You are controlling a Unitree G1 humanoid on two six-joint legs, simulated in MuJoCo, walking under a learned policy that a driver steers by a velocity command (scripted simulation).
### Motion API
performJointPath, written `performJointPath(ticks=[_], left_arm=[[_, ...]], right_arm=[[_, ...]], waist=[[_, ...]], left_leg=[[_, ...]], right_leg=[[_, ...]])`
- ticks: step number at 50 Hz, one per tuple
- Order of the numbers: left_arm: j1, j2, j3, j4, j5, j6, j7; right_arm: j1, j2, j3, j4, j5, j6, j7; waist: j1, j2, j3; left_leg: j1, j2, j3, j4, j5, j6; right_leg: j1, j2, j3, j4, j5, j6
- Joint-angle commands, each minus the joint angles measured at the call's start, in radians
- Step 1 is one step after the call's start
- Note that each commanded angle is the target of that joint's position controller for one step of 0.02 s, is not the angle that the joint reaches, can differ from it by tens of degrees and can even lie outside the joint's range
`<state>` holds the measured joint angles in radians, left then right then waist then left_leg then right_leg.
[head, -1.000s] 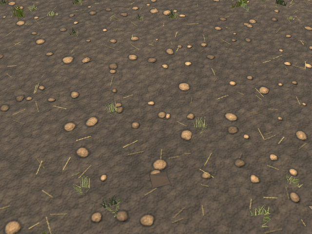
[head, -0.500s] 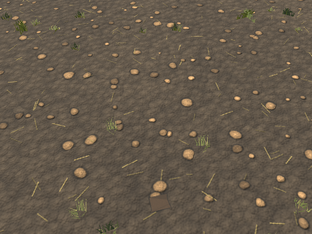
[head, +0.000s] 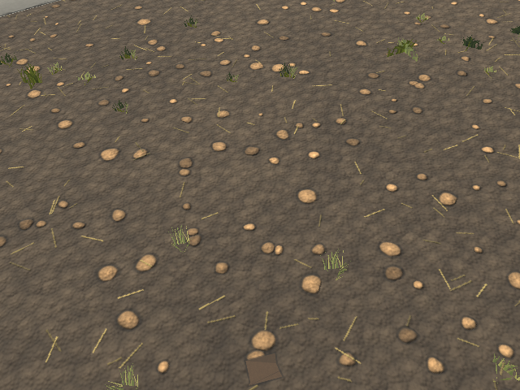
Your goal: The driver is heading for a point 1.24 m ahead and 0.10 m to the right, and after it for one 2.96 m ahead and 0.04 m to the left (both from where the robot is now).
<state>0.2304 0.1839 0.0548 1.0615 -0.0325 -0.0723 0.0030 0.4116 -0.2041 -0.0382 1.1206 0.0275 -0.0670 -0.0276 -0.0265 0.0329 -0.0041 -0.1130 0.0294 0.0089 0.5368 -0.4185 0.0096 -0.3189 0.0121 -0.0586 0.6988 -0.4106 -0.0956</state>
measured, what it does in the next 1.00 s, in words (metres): walks ahead: left foot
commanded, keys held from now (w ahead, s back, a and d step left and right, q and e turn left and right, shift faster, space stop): w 1.00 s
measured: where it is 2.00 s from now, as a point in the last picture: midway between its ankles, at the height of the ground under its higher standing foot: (267, 227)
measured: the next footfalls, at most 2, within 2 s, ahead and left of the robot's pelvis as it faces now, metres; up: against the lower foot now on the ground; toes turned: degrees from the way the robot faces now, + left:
left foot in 0.56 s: +0.42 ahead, +0.13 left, +0.00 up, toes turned +3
right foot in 1.12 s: +0.75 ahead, -0.11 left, +0.00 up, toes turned -3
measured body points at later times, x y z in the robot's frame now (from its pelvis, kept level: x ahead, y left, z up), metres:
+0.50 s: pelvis +0.20 +0.00 +0.00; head +0.23 +0.01 +0.45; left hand +0.09 +0.24 -0.14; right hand +0.44 -0.20 -0.10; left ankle +0.39 +0.13 -0.71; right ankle +0.02 -0.11 -0.73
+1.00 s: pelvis +0.48 +0.04 +0.01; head +0.49 +0.04 +0.46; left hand +0.67 +0.27 -0.09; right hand +0.44 -0.22 -0.13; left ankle +0.38 +0.13 -0.73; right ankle +0.68 -0.13 -0.68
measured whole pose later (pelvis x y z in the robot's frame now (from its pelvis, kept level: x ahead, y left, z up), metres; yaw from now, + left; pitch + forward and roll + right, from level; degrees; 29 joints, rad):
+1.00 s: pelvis +0.48 +0.04 +0.01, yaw +0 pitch +2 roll +2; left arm 0.04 0.24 0.06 0.89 -0.02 -0.08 -0.01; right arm 0.38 -0.22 -0.04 1.04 0.01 -0.09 0.00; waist -0.08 -0.04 0.00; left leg 0.02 -0.07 0.06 0.18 -0.24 0.05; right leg -0.67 -0.12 0.02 0.62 0.09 -0.02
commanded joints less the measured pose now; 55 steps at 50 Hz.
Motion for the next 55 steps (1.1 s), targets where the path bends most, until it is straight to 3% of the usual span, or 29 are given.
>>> performJointPath(ticks=[1,2,3,4,5,6,8,10,12,16,20,23,25,26,27,28,29,30,31,32,33,34,35,38,42,46,50,53,55], left_arm=[[0.028,0.07,0.021,-0.022,-0.007,-0.033,-0.008],[0.148,0.099,0.039,0.019,0.0,-0.028,-0.007],[0.303,0.183,0.065,0.051,0.004,-0.028,-0.004],[0.408,0.236,0.069,0.062,0.01,-0.035,-0.016],[0.32,0.157,0.036,0.044,0.025,-0.048,-0.016],[0.227,0.114,0.019,0.013,0.024,-0.054,-0.018],[0.14,0.098,0.002,-0.018,0.025,-0.052,-0.028],[0.171,0.074,-0.012,-0.008,0.032,-0.039,-0.023],[0.219,0.1,-0.012,0.002,0.035,-0.033,-0.01],[0.229,0.143,-0.008,-0.013,0.04,-0.027,0.011],[0.282,0.154,0.001,0.0,0.025,-0.027,0.015],[0.282,0.161,0.01,0.006,0.018,-0.019,0.017],[0.254,0.186,0.019,-0.003,0.021,-0.012,0.017],[0.237,0.196,0.023,-0.007,0.025,-0.006,0.016],[0.219,0.185,0.018,-0.015,0.03,0.001,0.015],[0.217,0.155,0.002,-0.042,0.043,0.001,0.011],[0.358,-0.015,-0.042,-0.045,0.029,-0.024,-0.004],[0.273,0.081,-0.02,-0.043,-0.002,-0.055,-0.009],[0.161,0.144,-0.003,-0.086,-0.024,-0.069,-0.008],[0.102,0.16,0.0,-0.104,-0.018,-0.073,0.002],[0.081,0.159,0.012,-0.105,0.0,-0.065,0.013],[0.116,0.139,0.015,-0.101,0.008,-0.048,0.016],[0.14,0.114,0.015,-0.097,0.008,-0.034,0.018],[0.077,0.111,0.021,-0.127,0.013,-0.011,0.023],[-0.084,0.12,0.026,-0.18,0.027,-0.013,0.017],[-0.225,0.099,0.014,-0.216,0.019,-0.022,0.001],[-0.337,0.099,0.002,-0.258,0.01,-0.03,-0.024],[-0.346,0.12,0.003,-0.28,0.006,-0.04,-0.043],[-0.213,0.169,0.026,-0.25,0.008,-0.045,-0.043]], right_arm=[[-0.078,-0.149,-0.025,-0.067,0.009,-0.014,0.013],[-0.107,-0.151,-0.025,-0.082,0.006,-0.016,0.013],[-0.141,-0.101,-0.013,-0.11,0.007,-0.023,0.013],[-0.139,-0.041,0.002,-0.141,0.003,-0.041,0.01],[-0.155,-0.075,-0.009,-0.149,0.015,-0.052,0.016],[-0.156,-0.087,-0.012,-0.151,0.026,-0.058,0.025],[-0.17,-0.101,-0.028,-0.148,0.011,-0.059,0.025],[-0.169,-0.093,-0.038,-0.146,0.006,-0.043,0.031],[-0.216,-0.067,-0.036,-0.162,-0.001,-0.028,0.034],[-0.413,-0.046,-0.021,-0.238,-0.006,-0.023,0.037],[-0.526,-0.06,-0.013,-0.276,0.002,-0.025,0.054],[-0.566,-0.077,-0.013,-0.304,0.004,-0.035,0.072],[-0.506,-0.114,-0.029,-0.299,0.003,-0.041,0.077],[-0.409,-0.147,-0.047,-0.276,0.003,-0.042,0.074],[-0.224,-0.19,-0.073,-0.219,0.006,-0.039,0.068],[-0.032,-0.265,-0.095,-0.177,-0.006,-0.035,0.057],[0.044,-0.323,-0.099,-0.153,-0.024,-0.034,0.063],[0.01,-0.229,-0.074,-0.153,-0.019,-0.037,0.065],[-0.1,-0.183,-0.059,-0.17,-0.012,-0.045,0.064],[-0.205,-0.147,-0.045,-0.196,-0.015,-0.051,0.066],[-0.26,-0.114,-0.035,-0.201,-0.027,-0.057,0.071],[-0.274,-0.091,-0.027,-0.193,-0.038,-0.061,0.075],[-0.263,-0.082,-0.024,-0.181,-0.038,-0.06,0.076],[-0.204,-0.128,-0.029,-0.154,-0.035,-0.059,0.058],[-0.115,-0.158,-0.032,-0.139,-0.031,-0.048,0.03],[-0.04,-0.166,-0.031,-0.125,-0.019,-0.041,0.023],[0.033,-0.174,-0.035,-0.096,-0.015,-0.024,0.021],[0.033,-0.191,-0.046,-0.089,-0.012,-0.009,0.016],[-0.012,-0.208,-0.052,-0.101,-0.011,-0.001,0.015]], waist=[[0.085,0.086,0.144],[0.132,0.053,0.094],[0.184,-0.159,0.047],[0.196,-0.356,-0.015],[0.136,-0.217,0.025],[0.095,-0.146,0.065],[0.052,-0.073,0.085],[0.039,-0.1,0.076],[0.043,-0.095,0.085],[0.074,-0.097,0.13],[0.095,-0.106,0.163],[0.079,-0.108,0.164],[0.029,-0.136,0.099],[-0.027,-0.157,0.027],[-0.114,-0.155,-0.076],[-0.17,-0.052,-0.217],[-0.075,0.241,-0.399],[-0.107,0.166,-0.355],[-0.082,0.13,-0.184],[-0.043,0.019,-0.114],[-0.005,-0.015,-0.063],[0.036,0.008,-0.054],[0.051,0.025,-0.043],[0.058,0.021,0.023],[0.019,0.004,0.053],[-0.028,0.012,0.071],[-0.064,0.014,0.103],[-0.04,0.037,0.095],[0.044,0.067,0.008]], left_leg=[[-0.206,0.182,-0.218,-0.223,-0.005,0.146],[-0.28,0.126,-0.143,-0.102,0.17,0.114],[-0.437,0.004,0.013,0.242,0.264,0.043],[-0.628,-0.084,0.011,0.564,-0.065,0.017],[-0.711,-0.025,-0.095,0.737,-0.09,0.044],[-0.732,0.023,-0.108,0.772,0.005,0.072],[-0.693,0.087,-0.082,0.676,0.162,0.088],[-0.626,0.099,-0.047,0.596,0.216,0.072],[-0.644,0.096,-0.02,0.527,0.259,0.044],[-0.63,0.075,0.003,0.246,0.401,0.015],[-0.581,0.047,0.021,0.095,0.467,0.028],[-0.57,0.041,0.015,0.029,0.424,0.064],[-0.434,-0.002,0.044,0.01,0.362,0.094],[-0.295,-0.04,0.071,0.016,0.338,0.113],[-0.058,-0.065,0.083,0.012,0.339,0.141],[0.271,0.122,-0.144,0.026,0.29,0.202],[0.569,0.372,-0.685,-0.146,0.039,0.374],[0.517,0.346,-0.789,-0.268,-0.054,0.335],[0.368,0.32,-0.623,-0.279,0.008,0.282],[0.191,0.29,-0.483,-0.301,0.132,0.253],[0.044,0.252,-0.376,-0.325,0.236,0.233],[-0.04,0.217,-0.305,-0.351,0.271,0.221],[-0.082,0.199,-0.267,-0.375,0.278,0.222],[-0.14,0.187,-0.192,-0.434,0.316,0.24],[-0.059,0.178,-0.146,-0.447,0.379,0.222],[-0.004,0.153,-0.082,-0.443,0.402,0.189],[0.135,0.196,-0.078,-0.39,0.426,0.189],[0.214,0.238,-0.086,-0.317,0.536,0.172],[0.211,0.219,-0.057,-0.173,0.842,0.145]], right_leg=[[0.122,0.016,-0.036,-0.178,0.084,-0.009],[0.284,0.015,0.003,-0.196,0.139,-0.011],[0.443,-0.158,0.303,-0.348,0.047,-0.089],[0.564,-0.374,0.724,-0.514,0.04,-0.216],[0.509,-0.41,0.743,-0.506,0.045,-0.217],[0.454,-0.374,0.608,-0.5,0.091,-0.179],[0.372,-0.295,0.403,-0.53,0.223,-0.117],[0.331,-0.235,0.269,-0.543,0.373,-0.083],[0.321,-0.224,0.219,-0.558,0.456,-0.091],[0.26,-0.213,0.163,-0.602,0.452,-0.092],[0.289,-0.234,0.127,-0.617,0.427,-0.091],[0.385,-0.271,0.11,-0.567,0.506,-0.076],[0.423,-0.277,0.091,-0.464,0.77,-0.056],[0.421,-0.263,0.072,-0.342,0.956,-0.042],[0.348,-0.215,0.038,-0.131,1.029,-0.014],[0.096,-0.156,0.01,0.205,0.735,0.021],[-0.258,0.049,0.074,0.569,-0.07,0.079],[-0.368,0.022,0.214,0.705,-0.133,0.051],[-0.448,-0.033,0.177,0.726,-0.057,0.031],[-0.396,-0.095,0.155,0.678,0.052,0.023],[-0.334,-0.132,0.142,0.617,0.113,0.023],[-0.262,-0.162,0.152,0.574,0.146,0.019],[-0.231,-0.169,0.148,0.541,0.153,0.019],[-0.289,-0.188,0.128,0.425,0.21,0.044],[-0.418,-0.184,0.115,0.193,0.419,0.077],[-0.379,-0.137,0.068,-0.025,0.544,0.08],[-0.41,-0.113,0.056,-0.134,0.486,0.071],[-0.367,-0.092,0.049,-0.187,0.38,0.037],[-0.149,-0.032,0.002,-0.211,0.337,0.001]])
Velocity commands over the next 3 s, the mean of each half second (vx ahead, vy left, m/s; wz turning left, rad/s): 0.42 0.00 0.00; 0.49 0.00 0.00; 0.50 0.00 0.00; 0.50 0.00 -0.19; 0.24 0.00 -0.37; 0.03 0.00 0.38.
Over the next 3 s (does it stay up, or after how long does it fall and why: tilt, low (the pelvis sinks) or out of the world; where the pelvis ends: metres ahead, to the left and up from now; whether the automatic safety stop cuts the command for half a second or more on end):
stays up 1.26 0.04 0.02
